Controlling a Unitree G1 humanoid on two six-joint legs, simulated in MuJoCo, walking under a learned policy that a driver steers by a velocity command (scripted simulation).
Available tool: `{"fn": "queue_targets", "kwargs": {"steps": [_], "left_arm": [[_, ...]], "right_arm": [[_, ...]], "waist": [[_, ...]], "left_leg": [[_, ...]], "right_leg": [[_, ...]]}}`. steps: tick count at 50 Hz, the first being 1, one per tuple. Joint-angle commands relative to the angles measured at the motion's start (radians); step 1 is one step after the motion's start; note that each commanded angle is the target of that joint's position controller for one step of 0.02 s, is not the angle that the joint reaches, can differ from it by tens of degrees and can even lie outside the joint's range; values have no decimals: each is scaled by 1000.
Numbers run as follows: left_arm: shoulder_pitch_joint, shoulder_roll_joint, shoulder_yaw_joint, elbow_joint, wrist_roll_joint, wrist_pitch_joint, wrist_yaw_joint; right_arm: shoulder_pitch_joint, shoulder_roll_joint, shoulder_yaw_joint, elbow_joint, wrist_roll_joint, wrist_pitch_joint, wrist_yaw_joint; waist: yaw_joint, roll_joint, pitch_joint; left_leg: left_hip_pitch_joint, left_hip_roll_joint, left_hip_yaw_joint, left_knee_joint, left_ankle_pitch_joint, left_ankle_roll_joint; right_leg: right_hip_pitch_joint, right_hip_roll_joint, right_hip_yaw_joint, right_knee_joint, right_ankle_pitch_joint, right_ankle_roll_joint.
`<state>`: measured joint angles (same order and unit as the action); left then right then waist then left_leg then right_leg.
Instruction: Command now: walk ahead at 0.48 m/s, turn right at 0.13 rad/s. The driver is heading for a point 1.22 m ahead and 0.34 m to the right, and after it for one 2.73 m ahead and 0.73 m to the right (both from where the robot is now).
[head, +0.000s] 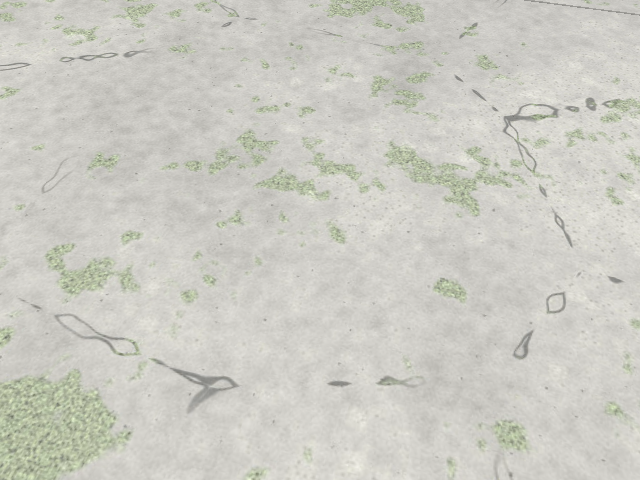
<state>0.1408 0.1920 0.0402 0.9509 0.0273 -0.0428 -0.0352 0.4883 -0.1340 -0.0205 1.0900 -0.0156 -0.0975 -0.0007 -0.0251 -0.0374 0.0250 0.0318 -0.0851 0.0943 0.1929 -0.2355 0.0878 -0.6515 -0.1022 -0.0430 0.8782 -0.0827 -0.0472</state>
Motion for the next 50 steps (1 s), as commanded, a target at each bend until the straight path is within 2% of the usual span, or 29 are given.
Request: {"fn": "queue_targets", "kwargs": {"steps": [1,3,5,7,8,9,10,11,12,13,14,16,18,21,23,25,26,28,31,35,38,40,41,42,43,44,45,47,50], "left_arm": [[-115,9,-6,-76,-9,-9,-5],[-148,4,-9,-88,-8,-12,-4],[-120,8,-7,-82,-4,-21,3],[30,47,11,-40,2,-35,14],[152,69,24,-2,5,-45,19],[242,97,37,22,21,-56,22],[315,190,60,17,32,-57,29],[289,255,77,-2,6,-46,23],[235,233,79,-27,-30,-27,23],[149,183,66,-46,-31,-19,28],[108,134,53,-49,-28,-13,33],[115,100,42,-45,-30,-6,44],[124,134,49,-55,-15,-10,40],[133,173,60,-78,-12,-3,38],[150,178,63,-89,-16,10,41],[172,181,67,-96,-20,21,43],[178,186,70,-101,-19,25,43],[198,196,75,-106,-17,27,40],[239,208,83,-106,-13,20,38],[241,220,89,-124,-3,14,30],[191,226,94,-157,4,15,19],[113,207,91,-189,-2,18,20],[113,151,78,-205,-14,9,23],[143,53,49,-232,-29,-3,24],[108,132,56,-245,1,-9,21],[92,168,63,-241,16,-10,12],[116,161,62,-216,16,-9,-1],[153,146,58,-188,19,0,-17],[94,133,49,-208,18,5,-21]], "right_arm": [[58,-121,-16,-27,-1,-17,-9],[71,-116,-14,-18,-5,-19,-16],[66,-123,-14,-13,-9,-19,-26],[22,-156,-23,-23,-8,-15,-43],[-2,-175,-29,-33,-5,-9,-47],[-21,-187,-33,-43,9,-6,-48],[-17,-154,-28,-89,18,-7,-46],[111,-85,-20,-111,62,0,-40],[54,-143,-31,-117,21,10,-39],[-50,-145,-34,-152,9,11,-36],[-89,-146,-38,-163,-4,13,-35],[-96,-137,-44,-179,-28,53,-33],[-88,-112,-41,-188,-21,82,-34],[-151,-131,-47,-223,-20,100,-33],[-218,-153,-53,-252,-21,112,-33],[-285,-162,-55,-282,-25,117,-25],[-322,-168,-57,-297,-26,118,-21],[-378,-178,-58,-321,-25,112,-15],[-416,-173,-54,-343,-22,92,-11],[-439,-171,-45,-375,-13,67,-5],[-386,-178,-40,-386,1,47,-7],[-246,-180,-42,-353,12,31,-25],[-166,-251,-58,-339,2,21,-41],[-110,-346,-72,-357,-17,21,-51],[-153,-388,-89,-347,-34,28,-51],[-182,-310,-76,-348,-26,26,-39],[-214,-248,-59,-350,-12,20,-25],[-206,-217,-48,-343,-11,8,-14],[-127,-211,-47,-304,-5,-9,3]], "waist": [[-4,107,116],[-8,102,127],[9,111,106],[73,138,17],[120,140,-50],[169,125,-98],[171,5,-212],[88,-162,-403],[82,22,-398],[74,25,-242],[43,75,-124],[7,54,-64],[-10,41,-80],[-4,4,-108],[17,-24,-105],[42,-45,-103],[54,-58,-83],[75,-70,-46],[96,-54,-41],[102,-74,-36],[61,-81,-35],[-38,-28,-25],[-63,79,-49],[-60,259,-122],[-25,210,-11],[2,123,51],[24,99,72],[31,162,48],[20,153,34]], "left_leg": [[-59,260,-86,-88,436,87],[-24,270,-37,-62,551,72],[15,279,10,31,805,49],[44,277,34,246,1055,24],[40,270,37,418,1035,15],[-46,238,62,630,841,-6],[-257,155,91,977,288,-34],[-540,-6,-26,1318,-389,-68],[-562,71,-129,1318,-270,-62],[-608,94,-124,1276,-212,-65],[-606,125,-124,1192,-177,-69],[-533,143,-129,1072,-155,-83],[-503,127,-118,1011,-137,-97],[-540,127,-119,936,-75,-115],[-583,131,-128,894,-40,-127],[-625,143,-144,842,-9,-141],[-657,145,-152,806,4,-147],[-703,141,-159,733,11,-154],[-696,126,-163,635,1,-149],[-600,86,-151,522,-79,-126],[-411,46,-145,391,-153,-99],[-108,44,-130,159,-36,-82],[70,188,-249,95,-115,-61],[166,469,-590,-24,-408,-6],[31,528,-769,-83,-517,73],[-35,483,-700,-71,-497,87],[-66,401,-569,-70,-391,57],[-79,304,-378,-71,-131,26],[-50,281,-262,-29,262,40]], "right_leg": [[-15,37,-50,-153,74,-4],[27,63,-69,-233,80,-27],[112,106,-92,-280,59,-57],[260,173,-112,-289,6,-93],[373,193,-105,-351,39,-112],[519,158,-65,-453,180,-135],[746,-78,179,-364,605,-200],[1015,-344,589,-360,1067,-430],[908,-287,521,-417,928,-412],[758,-239,438,-471,778,-379],[621,-185,374,-525,687,-326],[462,-110,291,-569,624,-270],[417,-79,265,-567,649,-253],[411,-51,268,-572,539,-222],[424,-37,301,-586,369,-190],[442,-26,374,-645,-31,-184],[454,-25,420,-680,-228,-190],[490,-42,494,-718,-375,-200],[543,-48,526,-711,-374,-205],[512,-24,548,-671,-388,-216],[392,5,579,-626,-416,-205],[193,89,539,-533,-454,-139],[37,158,442,-373,-524,-82],[-67,275,230,-65,-535,-30],[-185,219,184,48,-438,-31],[-170,155,206,97,-348,-31],[-138,147,208,103,-278,-16],[-89,148,172,155,-187,8],[-106,148,153,177,-128,21]]}}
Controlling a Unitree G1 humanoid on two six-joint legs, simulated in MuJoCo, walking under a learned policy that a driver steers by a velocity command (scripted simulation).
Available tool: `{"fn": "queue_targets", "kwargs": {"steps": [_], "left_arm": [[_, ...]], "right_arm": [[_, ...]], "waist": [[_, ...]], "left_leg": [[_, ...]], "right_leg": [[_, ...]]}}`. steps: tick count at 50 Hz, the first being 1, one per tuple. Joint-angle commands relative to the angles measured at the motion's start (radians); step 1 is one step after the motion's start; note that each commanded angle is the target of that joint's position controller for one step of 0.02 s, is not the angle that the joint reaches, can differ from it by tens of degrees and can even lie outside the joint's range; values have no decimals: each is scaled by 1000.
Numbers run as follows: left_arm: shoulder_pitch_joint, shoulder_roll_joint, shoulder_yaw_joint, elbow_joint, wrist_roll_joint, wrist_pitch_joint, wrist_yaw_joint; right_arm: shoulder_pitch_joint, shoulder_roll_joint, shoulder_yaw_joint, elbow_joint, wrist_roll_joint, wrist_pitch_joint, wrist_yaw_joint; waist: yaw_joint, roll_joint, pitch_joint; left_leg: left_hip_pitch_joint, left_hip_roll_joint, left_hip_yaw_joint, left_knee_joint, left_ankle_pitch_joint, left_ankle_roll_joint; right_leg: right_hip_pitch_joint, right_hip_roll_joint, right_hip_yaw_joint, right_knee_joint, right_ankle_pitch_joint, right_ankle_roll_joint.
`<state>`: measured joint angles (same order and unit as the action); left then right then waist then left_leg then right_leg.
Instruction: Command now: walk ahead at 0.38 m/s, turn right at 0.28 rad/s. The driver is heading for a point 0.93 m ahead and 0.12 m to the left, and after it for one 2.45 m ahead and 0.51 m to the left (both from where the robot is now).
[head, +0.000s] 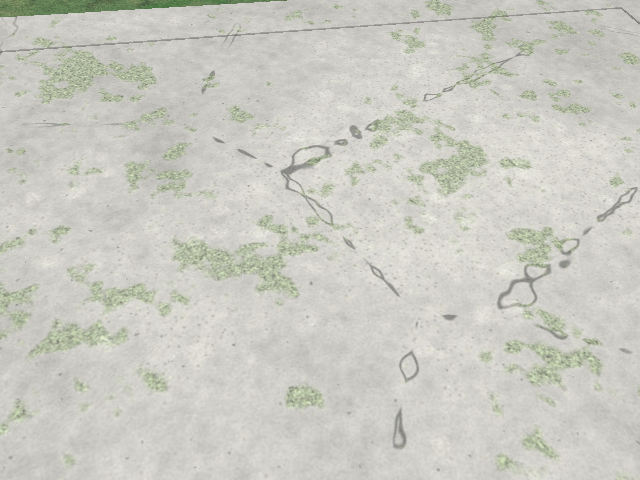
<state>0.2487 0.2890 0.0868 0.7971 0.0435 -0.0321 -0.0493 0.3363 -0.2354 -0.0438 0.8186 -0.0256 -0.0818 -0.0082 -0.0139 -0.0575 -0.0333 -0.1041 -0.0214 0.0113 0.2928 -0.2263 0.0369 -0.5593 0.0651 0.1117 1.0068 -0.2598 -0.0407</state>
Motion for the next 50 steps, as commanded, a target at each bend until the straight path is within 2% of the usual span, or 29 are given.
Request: {"fn": "queue_targets", "kwargs": {"steps": [1,3,6,8,10,11,12,13,14,15,16,17,18,19,21,26,28,29,30,31,32,33,36,40,50], "left_arm": [[-39,31,-1,-62,3,-4,-6],[-97,6,-16,-78,1,-3,-3],[-197,-41,-47,-99,-6,-2,-8],[-202,-32,-52,-93,-12,-4,0],[-120,-2,-46,-58,-10,-12,15],[-32,9,-42,-24,-3,-24,24],[53,45,-36,4,14,-39,34],[170,125,-23,20,33,-46,45],[169,121,-18,33,-23,-35,49],[127,62,-29,21,-56,-27,47],[31,17,-48,13,-52,-24,52],[-36,-25,-64,10,-42,-21,58],[-65,-29,-69,11,-40,-19,68],[-80,-21,-69,19,-34,-17,72],[-67,-6,-66,34,-26,-21,70],[-55,12,-59,77,-24,0,65],[-68,10,-58,87,-35,14,66],[-52,1,-60,98,-34,17,66],[-40,-9,-61,104,-33,18,66],[9,-25,-59,117,-45,24,64],[20,-33,-61,140,-43,26,63],[35,-30,-59,155,-37,24,63],[57,-14,-55,194,-33,14,67],[57,-35,-64,234,-37,10,74],[94,-52,-75,310,-36,18,86]], "right_arm": [[43,-107,-22,-23,7,-28,13],[60,-101,-19,-7,11,-26,15],[94,-102,-16,25,17,-14,9],[131,-119,-18,51,14,-5,6],[125,-132,-19,61,18,1,-2],[109,-136,-19,64,27,5,-4],[110,-124,-13,58,37,2,-5],[137,-62,6,11,41,-1,-7],[274,-16,17,54,76,24,-10],[208,-92,-3,73,47,50,-18],[132,-72,1,56,26,57,-14],[97,-51,5,61,11,63,-12],[92,-46,5,67,0,74,-9],[135,-24,10,91,-7,86,-6],[157,-9,12,115,-1,100,-7],[67,-13,11,126,0,121,-18],[72,-3,15,144,-5,114,-17],[65,-11,17,144,-11,105,-18],[68,-30,18,142,-17,91,-20],[31,-71,12,144,-1,82,-22],[4,-52,16,154,10,74,-19],[-18,-39,21,156,12,65,-17],[-16,-30,21,173,17,54,-23],[14,-17,24,203,15,58,-25],[24,-3,33,251,17,59,-30]], "waist": [[7,170,90],[2,185,77],[-30,214,72],[-38,228,55],[2,221,23],[55,186,-12],[90,147,-78],[100,-24,-225],[60,-156,-394],[63,-16,-314],[37,-29,-162],[11,-5,-61],[-14,-23,-10],[-38,-38,-8],[-44,-36,-32],[-19,-68,28],[-34,-33,65],[-32,-2,87],[-23,31,104],[29,124,144],[35,167,149],[46,172,134],[40,127,85],[21,80,87],[19,62,97]], "left_leg": [[95,217,-142,-101,452,98],[91,199,-67,-56,720,95],[62,167,-10,-24,822,78],[93,182,-22,32,882,77],[117,200,-53,123,933,71],[106,182,-38,226,898,54],[3,159,-22,338,715,31],[-199,105,25,583,164,3],[-272,-8,-9,800,-444,-8],[-286,24,-69,812,-422,-9],[-321,41,-64,783,-385,-10],[-306,65,-62,721,-328,-18],[-251,76,-52,658,-277,-29],[-176,65,-28,626,-239,-39],[-116,48,-8,549,-212,-46],[-67,44,11,355,-102,-35],[9,39,22,226,-8,-19],[29,67,-18,155,23,-11],[22,129,-90,80,5,-1],[-119,164,-157,34,-104,19],[-239,169,-173,-22,-183,18],[-270,160,-165,-45,-173,5],[-167,129,-120,-17,-28,-3],[-99,126,-107,4,32,11],[-80,122,-97,11,99,19]], "right_leg": [[-196,-20,-19,28,50,24],[-147,-25,-79,-75,72,39],[-4,-38,-183,-303,138,37],[77,-18,-203,-390,135,15],[194,3,-188,-484,146,-26],[315,7,-181,-598,249,-48],[512,-78,-112,-625,453,-70],[800,-363,127,-492,1013,-137],[887,-528,308,-477,1274,-320],[762,-455,239,-532,1099,-300],[631,-402,177,-598,937,-261],[509,-353,126,-656,826,-221],[410,-312,75,-698,771,-191],[339,-278,25,-716,737,-173],[308,-257,-3,-731,630,-164],[201,-235,38,-800,-3,-138],[126,-218,52,-797,-192,-99],[101,-207,60,-793,-240,-65],[103,-187,55,-759,-220,-35],[173,-117,-7,-739,-129,-14],[323,-101,-34,-695,-6,-9],[407,-110,-32,-673,65,-12],[426,-134,-19,-674,129,-20],[388,-136,-23,-692,132,-9],[406,-144,-29,-681,183,1]]}}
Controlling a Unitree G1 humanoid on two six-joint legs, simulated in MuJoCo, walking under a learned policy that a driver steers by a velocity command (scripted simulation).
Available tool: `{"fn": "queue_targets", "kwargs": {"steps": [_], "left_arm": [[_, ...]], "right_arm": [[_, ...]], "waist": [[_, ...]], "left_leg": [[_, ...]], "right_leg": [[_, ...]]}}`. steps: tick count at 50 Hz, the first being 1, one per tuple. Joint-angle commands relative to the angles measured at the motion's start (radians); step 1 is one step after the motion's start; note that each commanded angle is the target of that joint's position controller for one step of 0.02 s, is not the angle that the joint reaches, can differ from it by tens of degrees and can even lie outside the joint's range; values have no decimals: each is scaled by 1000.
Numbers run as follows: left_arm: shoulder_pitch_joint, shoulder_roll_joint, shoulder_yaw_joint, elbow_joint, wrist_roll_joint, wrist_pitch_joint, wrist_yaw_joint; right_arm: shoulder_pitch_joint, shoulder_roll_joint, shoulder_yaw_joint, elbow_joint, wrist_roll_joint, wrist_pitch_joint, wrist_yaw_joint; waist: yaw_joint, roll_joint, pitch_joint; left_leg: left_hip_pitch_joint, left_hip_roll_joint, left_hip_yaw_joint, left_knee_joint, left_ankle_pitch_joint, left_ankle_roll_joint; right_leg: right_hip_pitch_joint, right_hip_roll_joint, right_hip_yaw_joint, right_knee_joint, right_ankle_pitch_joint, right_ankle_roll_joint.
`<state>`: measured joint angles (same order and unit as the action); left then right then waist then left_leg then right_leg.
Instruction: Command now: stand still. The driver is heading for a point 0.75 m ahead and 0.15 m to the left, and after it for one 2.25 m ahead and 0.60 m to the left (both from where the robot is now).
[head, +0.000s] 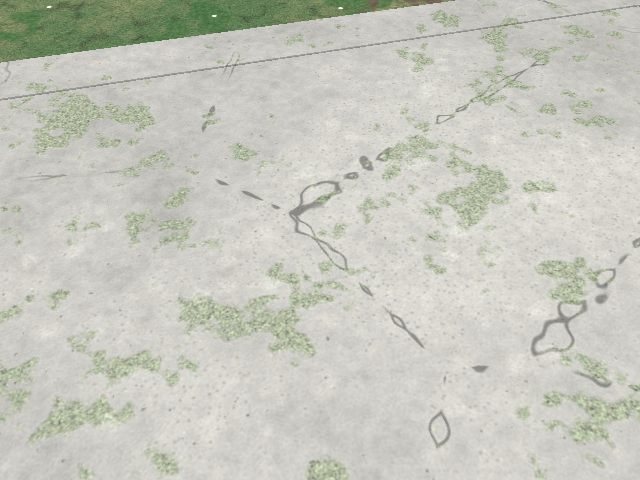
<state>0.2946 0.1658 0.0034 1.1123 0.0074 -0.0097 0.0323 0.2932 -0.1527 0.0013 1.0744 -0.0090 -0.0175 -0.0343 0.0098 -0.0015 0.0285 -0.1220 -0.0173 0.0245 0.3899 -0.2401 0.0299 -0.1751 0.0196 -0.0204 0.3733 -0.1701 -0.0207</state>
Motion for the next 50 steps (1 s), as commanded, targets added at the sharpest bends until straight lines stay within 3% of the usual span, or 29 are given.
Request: {"fn": "queue_targets", "kwargs": {"steps": [1,11,12,14,15,17,19,20,22,25,26,27,28,29,30,31,32,33,35,38,42,45,48,50], "left_arm": [[51,70,8,0,0,-4,5],[59,51,4,39,-1,1,11],[66,45,2,44,1,2,11],[60,56,11,38,5,7,8],[46,55,14,26,12,9,2],[-16,25,10,-17,32,4,-12],[-72,34,16,-62,33,-14,-24],[-80,43,20,-77,30,-25,-30],[-86,52,28,-95,20,-46,-41],[-37,39,36,-99,7,-58,-49],[41,28,39,-74,4,-59,-48],[142,43,51,-38,4,-61,-43],[266,99,70,-9,14,-69,-31],[394,216,96,3,17,-69,-23],[363,188,89,14,15,-53,-22],[236,154,77,-30,17,-53,-26],[158,136,71,-59,15,-62,-30],[122,121,65,-72,13,-72,-28],[143,81,49,-58,12,-90,-18],[222,75,39,-26,11,-102,-11],[221,63,26,-31,14,-107,-6],[243,85,26,-22,10,-111,4],[237,128,36,-20,7,-112,17],[206,160,48,-34,12,-100,25]], "right_arm": [[68,-84,-11,0,0,-5,-4],[84,-65,-4,32,1,-5,-8],[95,-62,-3,38,-1,-5,-8],[114,-105,-22,40,-2,5,-6],[131,-128,-34,40,-4,12,-4],[195,-153,-51,50,-4,18,-1],[214,-145,-56,52,-16,7,2],[208,-149,-60,48,-22,-3,4],[181,-147,-63,36,-19,-20,8],[139,-154,-67,24,-8,-35,11],[112,-156,-68,18,-1,-36,13],[107,-146,-65,12,-4,-41,14],[85,-104,-51,-6,-10,-51,21],[75,-27,-31,-58,-4,-59,30],[39,-114,-54,-74,-32,-54,38],[1,-109,-55,-84,-34,-54,49],[8,-83,-49,-76,-24,-59,58],[22,-70,-50,-67,-19,-59,63],[43,-73,-55,-56,-23,-44,68],[-29,-68,-59,-83,-16,-25,69],[-215,-48,-45,-163,-13,-23,74],[-318,-40,-33,-213,-12,-22,79],[-260,-80,-47,-212,-15,-24,73],[-86,-119,-69,-165,-18,-27,66]], "waist": [[-5,7,37],[-3,11,48],[-5,13,28],[-15,55,52],[-26,95,89],[-61,149,183],[-68,133,213],[-60,115,202],[-41,88,163],[3,102,124],[42,88,113],[79,50,86],[134,-81,44],[156,-337,-20],[116,-229,43],[57,-101,118],[25,-47,128],[-2,-29,116],[-19,-37,87],[-14,-55,84],[2,-66,122],[18,-76,134],[-26,-93,71],[-104,-122,-30]], "left_leg": [[-62,117,-110,-86,118,26],[-58,112,-108,-90,144,28],[-51,105,-108,-103,55,31],[-68,94,-140,-122,-251,64],[-79,125,-203,-158,-428,96],[-75,262,-375,-264,-624,177],[-59,334,-452,-306,-541,227],[-19,339,-443,-298,-465,233],[21,304,-361,-270,-327,210],[-76,243,-237,-206,-212,177],[-168,212,-191,-151,-203,161],[-260,172,-150,-55,-170,142],[-367,97,-52,178,-116,106],[-554,-27,88,522,-257,54],[-611,1,0,711,-297,73],[-640,60,-36,769,-192,85],[-607,85,-54,759,-99,83],[-565,100,-59,732,-42,75],[-535,92,-48,713,14,58],[-603,73,-28,700,71,49],[-597,51,38,495,178,42],[-499,27,119,303,213,60],[-369,-38,171,245,161,118],[-206,-85,172,241,81,172]], "right_leg": [[23,-100,102,-46,97,-19],[33,-105,97,-38,109,-13],[39,-95,90,-38,45,-14],[-20,-35,37,44,-182,-29],[-101,-4,7,110,-290,-35],[-270,8,-56,275,-301,-39],[-368,-47,-25,411,-284,-49],[-408,-65,-9,438,-286,-52],[-387,-71,-13,384,-260,-52],[-163,-32,-66,214,-158,-54],[-8,-1,-99,133,-92,-53],[159,25,-95,89,-101,-51],[314,-97,77,-17,-212,-68],[412,-364,538,-226,-535,-156],[298,-412,676,-267,-616,-210],[207,-385,579,-255,-578,-200],[149,-345,463,-264,-441,-179],[124,-309,365,-274,-312,-155],[141,-260,207,-268,-71,-123],[190,-239,65,-241,223,-100],[147,-208,-64,-244,401,-84],[153,-218,-124,-235,525,-79],[243,-242,-176,-81,922,-64],[265,-263,-194,173,1082,-65]]}}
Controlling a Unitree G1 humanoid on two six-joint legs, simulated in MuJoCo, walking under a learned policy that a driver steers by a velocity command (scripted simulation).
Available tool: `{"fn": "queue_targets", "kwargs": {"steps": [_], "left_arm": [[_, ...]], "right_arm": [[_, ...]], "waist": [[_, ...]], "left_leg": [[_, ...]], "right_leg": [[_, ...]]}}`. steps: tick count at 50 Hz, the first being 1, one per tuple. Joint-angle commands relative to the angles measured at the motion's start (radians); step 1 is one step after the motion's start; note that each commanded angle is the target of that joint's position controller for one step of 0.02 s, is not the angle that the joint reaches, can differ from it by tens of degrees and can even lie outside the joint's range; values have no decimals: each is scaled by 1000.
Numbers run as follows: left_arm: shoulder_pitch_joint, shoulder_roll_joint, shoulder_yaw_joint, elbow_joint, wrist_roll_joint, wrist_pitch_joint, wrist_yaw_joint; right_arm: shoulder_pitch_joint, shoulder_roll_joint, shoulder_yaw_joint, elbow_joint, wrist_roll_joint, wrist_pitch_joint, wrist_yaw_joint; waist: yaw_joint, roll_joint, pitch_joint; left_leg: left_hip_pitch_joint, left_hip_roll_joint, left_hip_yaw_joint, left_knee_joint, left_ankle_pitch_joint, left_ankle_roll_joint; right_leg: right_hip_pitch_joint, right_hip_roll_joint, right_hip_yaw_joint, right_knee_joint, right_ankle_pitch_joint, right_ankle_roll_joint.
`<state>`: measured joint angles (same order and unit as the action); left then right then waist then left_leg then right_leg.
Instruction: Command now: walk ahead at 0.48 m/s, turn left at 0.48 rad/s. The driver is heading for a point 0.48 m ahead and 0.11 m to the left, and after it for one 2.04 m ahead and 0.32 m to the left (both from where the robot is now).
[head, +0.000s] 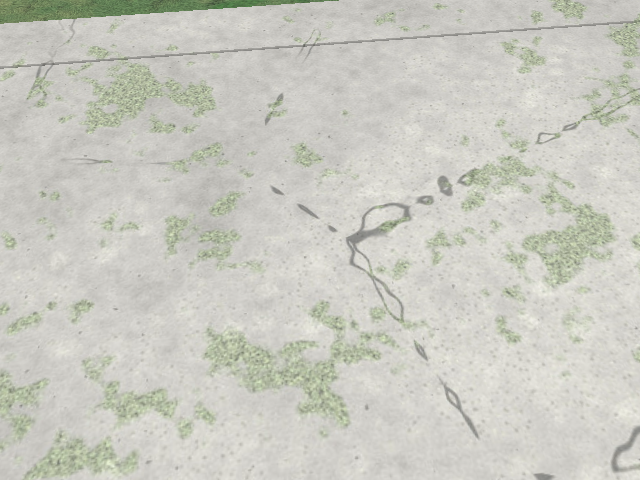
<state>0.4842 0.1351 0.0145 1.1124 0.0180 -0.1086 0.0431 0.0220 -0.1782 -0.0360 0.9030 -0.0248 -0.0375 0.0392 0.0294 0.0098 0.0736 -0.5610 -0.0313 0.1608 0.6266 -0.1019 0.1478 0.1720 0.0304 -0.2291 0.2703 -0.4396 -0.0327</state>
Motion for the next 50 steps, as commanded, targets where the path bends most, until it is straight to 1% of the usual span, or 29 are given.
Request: {"fn": "queue_targets", "kwargs": {"steps": [1,2,3,4,5,6,7,9,11,13,18,23,24,26,28,29,30,31,32,33,34,35,37,40,43,44,47,49,50], "left_arm": [[-5,203,44,-47,1,6,9],[-37,211,48,-72,0,7,-4],[-3,104,40,-132,-6,2,-24],[-71,158,45,-184,-16,-8,-36],[-172,172,44,-218,-12,-21,-41],[-184,176,45,-226,-12,-29,-42],[-197,166,47,-231,-2,-20,-38],[-157,137,43,-228,28,24,-39],[-177,130,42,-248,34,51,-45],[-269,140,43,-289,33,63,-50],[-481,158,41,-376,25,71,-61],[-631,160,25,-449,17,61,-70],[-644,163,23,-461,13,55,-69],[-590,176,22,-462,6,41,-61],[-393,230,40,-410,3,25,-41],[-243,265,51,-382,14,7,-29],[-103,345,65,-374,39,2,-14],[-121,365,70,-395,28,20,-27],[-168,306,66,-411,4,40,-35],[-250,231,49,-431,-1,46,-29],[-302,163,26,-435,-2,51,-24],[-309,160,20,-425,2,51,-17],[-290,195,30,-406,5,47,-18],[-263,212,35,-382,11,31,-29],[-293,194,24,-369,8,34,-41],[-290,189,21,-360,7,37,-46],[-235,243,37,-335,4,63,-60],[-226,273,49,-337,-5,87,-62],[-203,248,45,-342,-5,92,-63]], "right_arm": [[307,-122,-48,45,-8,-10,-11],[412,-174,-73,68,-19,-11,-18],[390,-269,-103,43,-13,4,-26],[381,-281,-101,34,5,15,-22],[311,-237,-89,27,9,15,-33],[271,-180,-75,27,11,9,-35],[243,-150,-65,27,9,-2,-38],[235,-140,-54,21,16,-25,-44],[273,-170,-58,27,24,-42,-43],[315,-190,-61,27,27,-43,-43],[438,-190,-61,21,25,-31,-41],[505,-200,-61,9,12,-24,-52],[508,-204,-62,6,8,-22,-56],[482,-216,-66,-7,5,-17,-64],[421,-238,-71,-30,11,-26,-61],[373,-233,-70,-51,30,-37,-53],[383,-155,-51,-106,56,-44,-55],[533,-150,-57,-119,78,-29,-76],[563,-213,-68,-81,37,-7,-83],[498,-212,-68,-81,23,10,-77],[427,-204,-68,-90,6,24,-64],[384,-189,-69,-106,-4,38,-46],[394,-159,-63,-110,-6,67,-23],[377,-126,-51,-129,-6,73,-17],[335,-99,-25,-133,-9,79,-16],[311,-88,-13,-132,-9,81,-17],[244,-111,-3,-140,-5,80,-33],[256,-138,-5,-139,-6,63,-48],[263,-171,-8,-146,-14,49,-59]], "waist": [[-177,-135,-138],[-239,-83,-188],[-157,207,-283],[-157,103,-343],[-136,18,-186],[-89,-65,-89],[-45,-109,-49],[3,-91,-49],[10,-55,-45],[-13,-16,-26],[-98,38,-29],[-144,64,-21],[-144,67,-13],[-110,87,-30],[-21,99,-120],[64,79,-191],[85,-79,-361],[-5,-262,-517],[-29,-140,-492],[-34,-107,-388],[-42,-63,-247],[-50,-104,-168],[-69,-123,-128],[-83,-120,-167],[-95,-145,-172],[-85,-163,-169],[-46,-174,-143],[-64,-130,-102],[-60,-74,-106]], "left_leg": [[375,-81,8,-52,-63,86],[551,-7,-119,-136,-140,131],[837,302,-643,-183,-91,272],[882,368,-919,-341,-214,359],[766,358,-797,-389,-252,309],[612,330,-701,-417,-156,256],[504,276,-616,-421,-29,212],[383,206,-499,-422,134,182],[351,166,-443,-425,213,171],[353,141,-426,-438,224,146],[493,123,-451,-406,294,66],[622,135,-496,-343,389,78],[635,135,-497,-310,463,72],[612,116,-488,-224,615,26],[543,69,-483,-48,762,-40],[426,24,-472,140,636,-68],[250,-52,-376,439,47,-92],[98,-159,-291,683,-588,-95],[60,-82,-292,784,-513,-106],[12,-50,-263,791,-433,-122],[8,-8,-245,717,-387,-134],[13,13,-244,660,-361,-145],[77,9,-218,637,-314,-152],[109,-20,-236,534,-272,-144],[209,2,-212,287,-204,-136],[260,12,-185,193,-183,-137],[330,-7,-140,17,-193,-144],[427,-5,-140,-180,-135,-124],[494,86,-236,-256,-108,-107]], "right_leg": [[-127,-274,19,467,1262,-58],[-283,-238,6,745,996,-52],[-675,-23,25,1184,24,2],[-871,24,252,1322,-33,-7],[-959,-54,286,1261,63,-18],[-916,-96,279,1145,128,-20],[-847,-125,286,1056,142,-9],[-731,-140,285,964,130,21],[-731,-145,260,876,142,47],[-783,-148,239,783,222,70],[-897,-119,229,579,402,84],[-922,-67,224,424,400,69],[-903,-49,221,387,391,60],[-757,-10,224,289,375,34],[-460,35,218,193,406,-4],[-224,-48,272,136,564,-35],[55,-340,477,233,949,-80],[180,-582,770,269,1362,-208],[86,-551,746,267,1333,-244],[-37,-499,656,208,1085,-246],[-190,-401,522,133,918,-199],[-280,-347,440,87,848,-173],[-391,-310,339,45,879,-170],[-417,-302,299,36,939,-197],[-470,-262,249,18,817,-175],[-486,-243,246,11,758,-166],[-483,-231,317,38,550,-163],[-547,-220,368,84,399,-122],[-596,-200,386,113,309,-74]]}}
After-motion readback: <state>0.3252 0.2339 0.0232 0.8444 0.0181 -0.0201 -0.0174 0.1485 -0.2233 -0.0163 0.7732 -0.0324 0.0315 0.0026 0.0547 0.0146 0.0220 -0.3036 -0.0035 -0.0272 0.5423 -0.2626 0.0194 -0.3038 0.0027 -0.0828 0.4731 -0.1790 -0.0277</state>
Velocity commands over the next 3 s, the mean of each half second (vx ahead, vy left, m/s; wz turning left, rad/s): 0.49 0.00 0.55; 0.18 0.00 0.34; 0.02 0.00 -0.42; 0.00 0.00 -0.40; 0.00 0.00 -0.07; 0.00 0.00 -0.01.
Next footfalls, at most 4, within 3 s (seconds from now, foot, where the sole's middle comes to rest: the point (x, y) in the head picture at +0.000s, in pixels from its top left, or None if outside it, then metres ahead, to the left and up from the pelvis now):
0.04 left None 0.18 0.04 -0.76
0.60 right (365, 425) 0.55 -0.03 -0.76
1.00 left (268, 479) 0.43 0.16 -0.76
1.36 right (381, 467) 0.46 -0.07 -0.76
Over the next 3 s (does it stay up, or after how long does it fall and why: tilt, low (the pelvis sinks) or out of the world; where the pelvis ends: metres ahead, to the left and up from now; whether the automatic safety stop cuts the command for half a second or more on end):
stays up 0.40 0.01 0.02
